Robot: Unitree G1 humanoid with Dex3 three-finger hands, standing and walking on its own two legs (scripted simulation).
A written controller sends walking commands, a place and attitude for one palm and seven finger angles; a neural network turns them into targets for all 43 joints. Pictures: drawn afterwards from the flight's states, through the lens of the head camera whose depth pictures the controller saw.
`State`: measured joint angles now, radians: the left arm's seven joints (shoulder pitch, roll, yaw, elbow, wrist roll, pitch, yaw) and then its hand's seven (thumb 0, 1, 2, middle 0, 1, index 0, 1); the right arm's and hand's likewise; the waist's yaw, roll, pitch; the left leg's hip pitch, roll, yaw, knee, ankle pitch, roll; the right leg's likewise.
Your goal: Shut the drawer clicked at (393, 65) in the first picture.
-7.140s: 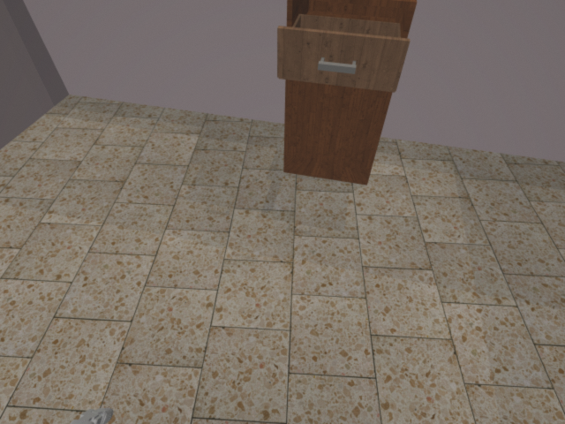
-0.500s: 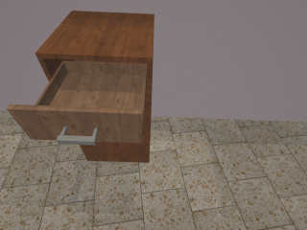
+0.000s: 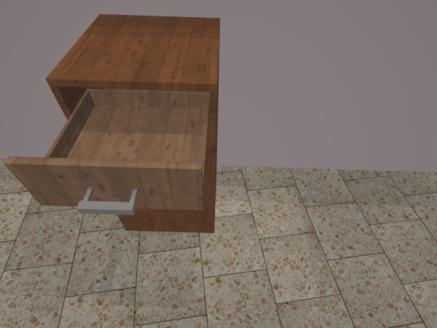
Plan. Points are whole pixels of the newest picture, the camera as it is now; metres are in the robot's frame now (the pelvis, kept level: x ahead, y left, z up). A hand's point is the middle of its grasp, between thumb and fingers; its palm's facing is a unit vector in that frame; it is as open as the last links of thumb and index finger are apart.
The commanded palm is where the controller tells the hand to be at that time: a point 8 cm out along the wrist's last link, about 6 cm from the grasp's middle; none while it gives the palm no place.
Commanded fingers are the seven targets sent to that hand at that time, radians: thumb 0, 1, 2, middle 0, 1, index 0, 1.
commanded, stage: come to a stop and stand still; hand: left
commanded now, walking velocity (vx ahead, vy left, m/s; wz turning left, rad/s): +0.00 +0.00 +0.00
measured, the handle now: (109, 200) +0.37 +0.27 -0.02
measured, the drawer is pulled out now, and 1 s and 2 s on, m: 0.27 0.27 0.27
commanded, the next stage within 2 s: look again from close up in 0.10 s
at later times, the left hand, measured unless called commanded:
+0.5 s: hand out of the picture +0.03 +0.19 -0.17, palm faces +0.03 -0.97 -0.23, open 7.3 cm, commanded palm none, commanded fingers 0.00 0.90 0.90 -0.20 -0.30 -0.20 -0.30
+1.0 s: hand out of the picture -0.02 +0.15 -0.18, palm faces +0.06 -0.98 -0.17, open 7.3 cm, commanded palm none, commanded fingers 0.00 0.90 0.90 -0.20 -0.30 -0.20 -0.30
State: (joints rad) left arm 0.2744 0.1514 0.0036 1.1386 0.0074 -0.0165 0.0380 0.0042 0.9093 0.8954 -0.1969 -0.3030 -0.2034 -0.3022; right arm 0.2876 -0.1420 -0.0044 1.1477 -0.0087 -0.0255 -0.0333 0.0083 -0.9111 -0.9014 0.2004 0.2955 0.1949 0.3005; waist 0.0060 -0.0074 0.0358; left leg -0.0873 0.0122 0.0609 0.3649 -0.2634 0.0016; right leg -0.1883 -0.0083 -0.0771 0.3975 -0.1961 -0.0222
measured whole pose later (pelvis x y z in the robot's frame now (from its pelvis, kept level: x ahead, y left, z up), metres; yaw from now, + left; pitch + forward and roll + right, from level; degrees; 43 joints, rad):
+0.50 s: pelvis +0.00 +0.00 -0.01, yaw +1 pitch -2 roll +0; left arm 0.24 0.17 -0.02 1.08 0.00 -0.01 0.03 0.00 0.91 0.90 -0.20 -0.30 -0.20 -0.30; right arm 0.28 -0.18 0.02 1.06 -0.02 -0.02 -0.02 0.01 -0.94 -0.90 0.20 0.30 0.19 0.30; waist 0.00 0.03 0.02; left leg -0.11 0.00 0.06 0.46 -0.31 0.01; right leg -0.21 -0.03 -0.08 0.50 -0.25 -0.02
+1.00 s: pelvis +0.00 -0.01 -0.01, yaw +1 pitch -1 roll +0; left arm 0.32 0.13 0.00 1.11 0.01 -0.01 0.03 0.01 0.91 0.90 -0.20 -0.30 -0.20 -0.30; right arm 0.36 -0.14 0.02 1.14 -0.02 0.00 -0.01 0.01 -0.91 -0.90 0.20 0.30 0.19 0.30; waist 0.01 0.01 0.03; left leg -0.16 0.03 0.04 0.52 -0.34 0.00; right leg -0.24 0.00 -0.10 0.51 -0.26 -0.05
